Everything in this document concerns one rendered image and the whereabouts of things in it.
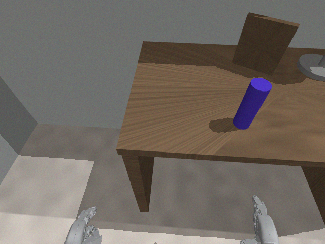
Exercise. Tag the right robot hand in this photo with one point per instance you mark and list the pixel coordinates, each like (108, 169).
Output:
(263, 225)

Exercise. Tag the left robot hand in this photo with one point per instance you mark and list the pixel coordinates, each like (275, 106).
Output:
(79, 233)

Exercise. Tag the desk lamp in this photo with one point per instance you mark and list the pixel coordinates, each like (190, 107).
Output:
(313, 66)

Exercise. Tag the desk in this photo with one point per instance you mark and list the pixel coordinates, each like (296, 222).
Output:
(185, 96)

